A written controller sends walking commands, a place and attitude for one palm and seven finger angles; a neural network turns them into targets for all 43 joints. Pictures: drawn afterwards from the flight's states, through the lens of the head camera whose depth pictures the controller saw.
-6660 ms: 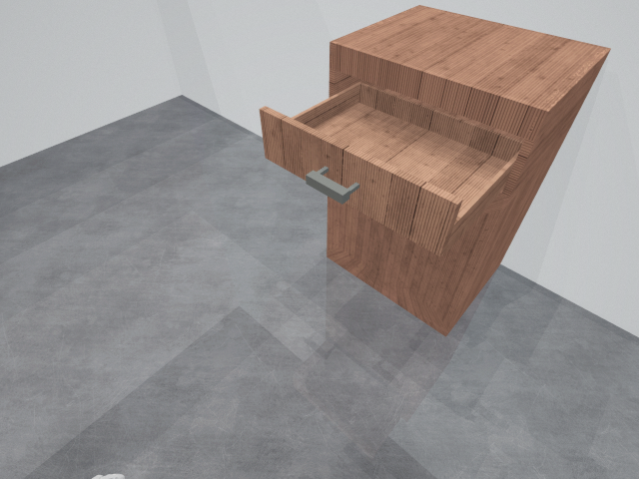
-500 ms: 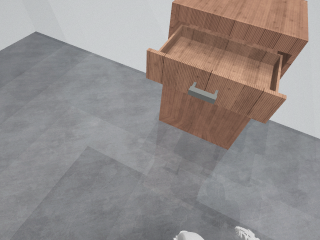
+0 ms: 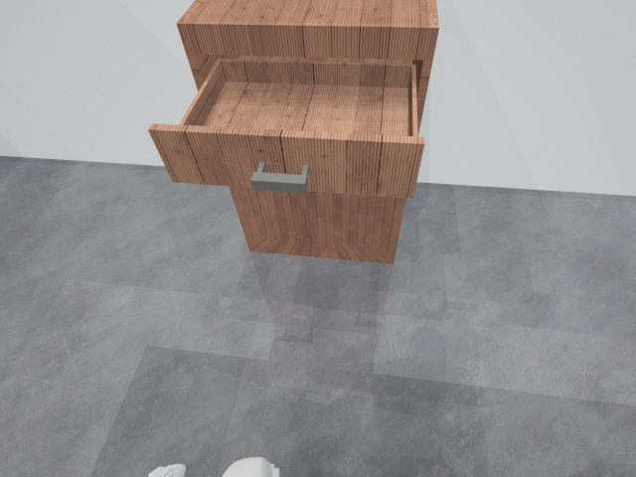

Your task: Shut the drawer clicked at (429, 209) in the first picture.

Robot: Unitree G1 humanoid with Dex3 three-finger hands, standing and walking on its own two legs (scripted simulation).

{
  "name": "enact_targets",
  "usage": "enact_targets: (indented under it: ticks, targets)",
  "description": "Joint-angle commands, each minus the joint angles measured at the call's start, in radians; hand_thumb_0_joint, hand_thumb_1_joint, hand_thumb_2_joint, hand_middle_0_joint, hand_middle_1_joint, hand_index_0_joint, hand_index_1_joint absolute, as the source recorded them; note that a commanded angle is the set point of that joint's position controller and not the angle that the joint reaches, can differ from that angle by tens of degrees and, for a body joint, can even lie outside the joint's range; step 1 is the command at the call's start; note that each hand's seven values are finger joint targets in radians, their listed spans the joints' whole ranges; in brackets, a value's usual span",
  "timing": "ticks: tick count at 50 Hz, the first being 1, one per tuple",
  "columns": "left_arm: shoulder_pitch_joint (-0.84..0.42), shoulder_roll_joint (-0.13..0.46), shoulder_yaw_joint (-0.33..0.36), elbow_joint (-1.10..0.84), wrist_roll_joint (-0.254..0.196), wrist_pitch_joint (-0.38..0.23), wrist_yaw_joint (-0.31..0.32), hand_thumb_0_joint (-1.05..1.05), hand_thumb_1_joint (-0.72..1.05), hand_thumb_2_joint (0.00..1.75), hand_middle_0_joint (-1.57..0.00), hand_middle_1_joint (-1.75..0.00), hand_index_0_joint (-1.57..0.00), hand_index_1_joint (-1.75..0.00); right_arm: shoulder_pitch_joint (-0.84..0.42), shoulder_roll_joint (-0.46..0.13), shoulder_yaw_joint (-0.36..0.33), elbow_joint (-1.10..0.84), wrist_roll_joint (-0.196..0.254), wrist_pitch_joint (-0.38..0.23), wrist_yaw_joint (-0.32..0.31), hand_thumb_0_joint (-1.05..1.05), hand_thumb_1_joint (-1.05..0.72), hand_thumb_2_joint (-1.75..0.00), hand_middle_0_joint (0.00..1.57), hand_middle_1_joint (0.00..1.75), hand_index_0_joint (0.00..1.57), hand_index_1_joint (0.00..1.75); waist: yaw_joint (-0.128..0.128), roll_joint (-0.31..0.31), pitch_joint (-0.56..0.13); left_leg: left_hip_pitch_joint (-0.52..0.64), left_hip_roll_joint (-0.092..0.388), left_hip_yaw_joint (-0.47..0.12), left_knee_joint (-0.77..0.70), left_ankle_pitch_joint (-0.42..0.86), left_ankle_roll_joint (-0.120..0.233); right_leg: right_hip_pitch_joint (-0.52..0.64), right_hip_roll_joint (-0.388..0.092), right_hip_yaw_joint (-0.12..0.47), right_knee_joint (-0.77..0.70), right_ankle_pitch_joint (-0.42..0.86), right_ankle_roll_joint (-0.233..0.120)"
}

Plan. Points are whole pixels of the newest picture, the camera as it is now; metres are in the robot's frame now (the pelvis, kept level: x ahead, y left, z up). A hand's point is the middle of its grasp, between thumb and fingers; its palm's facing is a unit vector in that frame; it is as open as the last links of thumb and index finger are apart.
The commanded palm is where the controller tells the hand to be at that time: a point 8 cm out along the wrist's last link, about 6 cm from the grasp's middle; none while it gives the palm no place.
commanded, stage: take the last steps up to it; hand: left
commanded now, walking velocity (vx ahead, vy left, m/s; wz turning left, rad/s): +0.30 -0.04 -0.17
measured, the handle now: (281, 175) +0.64 +0.09 -0.04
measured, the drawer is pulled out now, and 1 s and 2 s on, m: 0.29 0.29 0.29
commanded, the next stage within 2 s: come to a stop and stand still in 0.98 s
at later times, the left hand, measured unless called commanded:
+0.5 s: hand out of the picture +0.14 +0.18 -0.17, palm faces -0.09 -0.98 -0.17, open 7.3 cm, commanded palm none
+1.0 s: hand (266, 421) +0.22 +0.10 -0.17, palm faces +0.00 -0.98 -0.19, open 7.2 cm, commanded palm none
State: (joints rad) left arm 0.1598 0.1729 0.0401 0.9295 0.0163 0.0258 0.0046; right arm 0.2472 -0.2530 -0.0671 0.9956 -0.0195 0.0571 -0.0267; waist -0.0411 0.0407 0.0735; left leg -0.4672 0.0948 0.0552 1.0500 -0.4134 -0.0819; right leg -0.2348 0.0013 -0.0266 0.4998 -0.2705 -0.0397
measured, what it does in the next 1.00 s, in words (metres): walks ahead: left foot, then right foot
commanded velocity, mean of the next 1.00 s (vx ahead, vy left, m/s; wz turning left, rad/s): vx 0.26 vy -0.01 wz -0.04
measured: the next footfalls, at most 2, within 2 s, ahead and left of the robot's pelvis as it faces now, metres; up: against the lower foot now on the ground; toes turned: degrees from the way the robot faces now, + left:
left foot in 0.22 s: +0.05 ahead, +0.13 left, +0.00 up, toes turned +3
right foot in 0.62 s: +0.23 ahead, -0.17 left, +0.00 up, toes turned -15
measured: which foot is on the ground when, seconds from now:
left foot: up 0.00-0.20, down 0.22-0.64, up 0.66-1.00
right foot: down 0.00-0.22, up 0.24-0.60, down 0.62-1.00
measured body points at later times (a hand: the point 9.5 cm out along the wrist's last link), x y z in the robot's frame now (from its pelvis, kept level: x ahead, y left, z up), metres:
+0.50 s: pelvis +0.08 +0.00 +0.01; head +0.10 +0.01 +0.45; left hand +0.15 +0.24 -0.15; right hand -0.01 -0.20 -0.14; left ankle +0.01 +0.13 -0.74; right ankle +0.13 -0.15 -0.69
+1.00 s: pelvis +0.21 -0.07 +0.01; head +0.21 -0.08 +0.46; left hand +0.22 +0.15 -0.15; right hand +0.27 -0.31 -0.15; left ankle +0.30 +0.05 -0.70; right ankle +0.20 -0.15 -0.74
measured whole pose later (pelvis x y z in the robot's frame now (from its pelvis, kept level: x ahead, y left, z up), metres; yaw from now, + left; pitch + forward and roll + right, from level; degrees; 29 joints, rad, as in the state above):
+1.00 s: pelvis +0.21 -0.07 +0.01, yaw -4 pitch -2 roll -1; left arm 0.31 0.14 0.04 1.11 0.02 -0.06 0.01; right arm 0.18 -0.17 -0.06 1.04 -0.03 -0.01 0.00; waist 0.01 0.03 0.01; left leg -0.46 0.12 0.11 0.78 -0.26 -0.04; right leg -0.11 0.00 -0.20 0.35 -0.22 -0.05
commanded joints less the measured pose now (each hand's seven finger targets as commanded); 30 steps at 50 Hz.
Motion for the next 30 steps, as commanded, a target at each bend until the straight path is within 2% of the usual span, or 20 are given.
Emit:
enact_targets:
  ticks: [1, 5, 7, 8, 9, 10, 11, 12, 13, 15, 17, 18, 20, 23, 25, 26, 27, 28, 29, 30]
  targets:
    - [0.065, 0.198, 0.052, -0.033, 0.002, -0.022, 0.015, 0.00, 0.90, 0.90, -0.20, -0.30, -0.20, -0.30, -0.001, -0.036, -0.004, -0.058, 0.000, -0.030, 0.002, 0.00, -0.90, -0.90, 0.20, 0.30, 0.20, 0.30, 0.048, -0.173, -0.107, -0.035, -0.004, -0.011, -0.063, 0.020, -0.001, 0.114, -0.236, 0.219, -0.180, 0.365, -0.143]
    - [0.082, 0.202, 0.058, -0.011, 0.008, -0.026, 0.008, 0.00, 0.90, 0.90, -0.20, -0.30, -0.20, -0.30, -0.026, -0.019, 0.001, -0.068, -0.005, -0.053, 0.013, 0.00, -0.90, -0.90, 0.20, 0.30, 0.20, 0.30, 0.067, -0.181, -0.071, 0.032, -0.019, 0.012, -0.251, -0.022, 0.022, 0.074, -0.240, 0.300, -0.248, -0.013, -0.163]
    - [0.084, 0.199, 0.058, 0.002, 0.006, -0.032, 0.004, 0.00, 0.90, 0.90, -0.20, -0.30, -0.20, -0.30, 0.023, -0.010, 0.003, -0.056, -0.005, -0.071, 0.015, 0.00, -0.90, -0.90, 0.20, 0.30, 0.20, 0.30, 0.053, -0.182, -0.076, 0.128, -0.036, 0.029, -0.394, -0.001, 0.037, 0.053, -0.224, 0.305, -0.236, -0.104, -0.156]
    - [0.076, 0.191, 0.057, 0.006, 0.000, -0.032, 0.002, 0.00, 0.90, 0.90, -0.20, -0.30, -0.20, -0.30, 0.066, -0.005, 0.007, -0.040, -0.006, -0.080, 0.012, 0.00, -0.90, -0.90, 0.20, 0.30, 0.20, 0.30, 0.033, -0.170, -0.069, 0.223, -0.045, 0.042, -0.500, 0.059, 0.045, -0.003, -0.199, 0.295, -0.208, -0.144, -0.137]
    - [0.065, 0.172, 0.053, 0.010, -0.006, -0.030, -0.002, 0.00, 0.90, 0.90, -0.20, -0.30, -0.20, -0.30, 0.122, -0.004, 0.009, -0.019, -0.005, -0.091, 0.008, 0.00, -0.90, -0.90, 0.20, 0.30, 0.20, 0.30, 0.007, -0.137, -0.059, 0.352, -0.048, 0.052, -0.613, 0.112, 0.054, -0.095, -0.154, 0.256, -0.157, -0.196, -0.103]
    - [0.066, 0.123, 0.044, 0.003, -0.009, -0.028, -0.010, 0.00, 0.90, 0.90, -0.20, -0.30, -0.20, -0.30, 0.183, -0.057, 0.001, 0.001, -0.008, -0.099, 0.000, 0.00, -0.90, -0.90, 0.20, 0.30, 0.20, 0.30, -0.019, 0.025, -0.047, 0.478, 0.060, -0.104, -0.711, -0.005, 0.095, -0.257, -0.076, 0.190, -0.015, -0.247, -0.054]
    - [0.050, 0.064, 0.034, -0.023, -0.010, -0.027, -0.018, 0.00, 0.90, 0.90, -0.20, -0.30, -0.20, -0.30, 0.250, -0.148, -0.020, 0.005, -0.022, -0.097, -0.002, 0.00, -0.90, -0.90, 0.20, 0.30, 0.20, 0.30, -0.047, 0.270, -0.010, 0.494, 0.293, -0.419, -0.874, -0.245, 0.189, -0.414, 0.041, 0.023, 0.253, -0.284, 0.004]
    - [-0.014, 0.093, 0.037, -0.061, 0.003, -0.034, -0.022, 0.00, 0.90, 0.90, -0.20, -0.30, -0.20, -0.30, 0.263, -0.184, -0.024, -0.003, -0.018, -0.091, -0.006, 0.00, -0.90, -0.90, 0.20, 0.30, 0.20, 0.30, -0.058, 0.221, 0.049, 0.414, 0.412, -0.568, -0.951, -0.339, 0.264, -0.479, -0.003, 0.023, 0.404, -0.290, 0.012]
    - [-0.049, 0.109, 0.046, -0.055, 0.019, -0.033, -0.024, 0.00, 0.90, 0.90, -0.20, -0.30, -0.20, -0.30, 0.251, -0.149, -0.016, 0.005, -0.022, -0.096, -0.006, 0.00, -0.90, -0.90, 0.20, 0.30, 0.20, 0.30, -0.056, 0.190, 0.067, 0.355, 0.383, -0.536, -0.970, -0.335, 0.257, -0.481, -0.027, 0.060, 0.530, -0.238, 0.014]
    - [-0.012, 0.099, 0.048, -0.011, 0.016, -0.038, -0.037, 0.00, 0.90, 0.90, -0.20, -0.30, -0.20, -0.30, 0.169, -0.068, 0.009, -0.007, -0.014, -0.110, -0.007, 0.00, -0.90, -0.90, 0.20, 0.30, 0.20, 0.30, -0.006, 0.091, 0.080, 0.335, 0.272, -0.320, -0.944, -0.113, 0.213, -0.461, -0.065, 0.058, 0.596, -0.087, 0.025]
    - [0.029, 0.066, 0.038, 0.022, 0.009, -0.037, -0.041, 0.00, 0.90, 0.90, -0.20, -0.30, -0.20, -0.30, 0.161, -0.031, 0.019, 0.005, -0.006, -0.125, -0.010, 0.00, -0.90, -0.90, 0.20, 0.30, 0.20, 0.30, 0.019, 0.071, 0.050, 0.376, 0.215, -0.165, -0.915, 0.146, 0.205, -0.432, -0.073, 0.031, 0.583, -0.006, 0.042]
    - [0.026, 0.060, 0.034, 0.023, 0.008, -0.035, -0.040, 0.00, 0.90, 0.90, -0.20, -0.30, -0.20, -0.30, 0.185, -0.035, 0.018, 0.014, -0.006, -0.129, -0.009, 0.00, -0.90, -0.90, 0.20, 0.30, 0.20, 0.30, 0.016, 0.078, 0.041, 0.380, 0.208, -0.123, -0.901, 0.233, 0.208, -0.423, -0.081, 0.021, 0.557, -0.001, 0.049]
    - [0.015, 0.045, 0.025, 0.027, 0.008, -0.033, -0.040, 0.00, 0.90, 0.90, -0.20, -0.30, -0.20, -0.30, 0.222, -0.032, 0.018, 0.041, -0.004, -0.132, -0.008, 0.00, -0.90, -0.90, 0.20, 0.30, 0.20, 0.30, 0.013, 0.080, 0.026, 0.427, 0.192, -0.060, -0.881, 0.350, 0.212, -0.423, -0.087, -0.016, 0.488, 0.017, 0.057]
    - [-0.064, 0.028, 0.014, 0.017, 0.007, -0.039, -0.040, 0.00, 0.90, 0.90, -0.20, -0.30, -0.20, -0.30, 0.273, -0.026, 0.014, 0.076, -0.009, -0.129, -0.005, 0.00, -0.90, -0.90, 0.20, 0.30, 0.20, 0.30, -0.014, 0.091, 0.043, 0.441, 0.192, -0.014, -0.851, 0.471, 0.211, -0.379, -0.091, -0.068, 0.313, 0.014, 0.056]
    - [-0.090, 0.026, 0.013, 0.016, 0.005, -0.044, -0.040, 0.00, 0.90, 0.90, -0.20, -0.30, -0.20, -0.30, 0.278, -0.032, 0.009, 0.090, -0.011, -0.124, -0.003, 0.00, -0.90, -0.90, 0.20, 0.30, 0.20, 0.30, -0.020, 0.131, 0.052, 0.418, 0.202, 0.000, -0.831, 0.470, 0.209, -0.322, -0.082, -0.091, 0.226, 0.016, 0.049]
    - [-0.097, 0.026, 0.016, 0.020, 0.005, -0.046, -0.040, 0.00, 0.90, 0.90, -0.20, -0.30, -0.20, -0.30, 0.281, -0.031, 0.005, 0.096, -0.013, -0.122, -0.002, 0.00, -0.90, -0.90, 0.20, 0.30, 0.20, 0.30, -0.022, 0.122, 0.059, 0.394, 0.204, -0.003, -0.824, 0.445, 0.208, -0.280, -0.074, -0.101, 0.197, 0.018, 0.043]
    - [-0.089, 0.032, 0.018, 0.024, 0.005, -0.051, -0.039, 0.00, 0.90, 0.90, -0.20, -0.30, -0.20, -0.30, 0.274, -0.038, 0.004, 0.101, -0.014, -0.120, -0.002, 0.00, -0.90, -0.90, 0.20, 0.30, 0.20, 0.30, -0.012, 0.122, 0.051, 0.380, 0.208, -0.009, -0.804, 0.440, 0.205, -0.232, -0.064, -0.113, 0.159, 0.012, 0.037]
    - [-0.058, 0.035, 0.023, 0.037, 0.006, -0.053, -0.039, 0.00, 0.90, 0.90, -0.20, -0.30, -0.20, -0.30, 0.258, -0.038, 0.001, 0.103, -0.013, -0.118, -0.002, 0.00, -0.90, -0.90, 0.20, 0.30, 0.20, 0.30, 0.008, 0.122, 0.040, 0.349, 0.208, -0.002, -0.772, 0.439, 0.197, -0.149, -0.052, -0.120, 0.118, 0.029, 0.030]
    - [0.028, 0.052, 0.031, 0.068, 0.007, -0.060, -0.037, 0.00, 0.90, 0.90, -0.20, -0.30, -0.20, -0.30, 0.241, -0.040, 0.002, 0.105, -0.008, -0.117, -0.003, 0.00, -0.90, -0.90, 0.20, 0.30, 0.20, 0.30, 0.052, 0.095, -0.007, 0.321, 0.182, 0.021, -0.677, 0.476, 0.177, -0.010, -0.029, -0.133, 0.047, 0.064, 0.021]
    - [0.161, 0.093, 0.043, 0.116, 0.010, -0.071, -0.032, 0.00, 0.90, 0.90, -0.20, -0.30, -0.20, -0.30, 0.239, -0.026, 0.002, 0.110, -0.001, -0.118, 0.002, 0.00, -0.90, -0.90, 0.20, 0.30, 0.20, 0.30, 0.110, 0.020, -0.075, 0.262, 0.127, 0.066, -0.512, 0.477, 0.145, 0.185, -0.024, -0.123, 0.004, 0.089, 0.007]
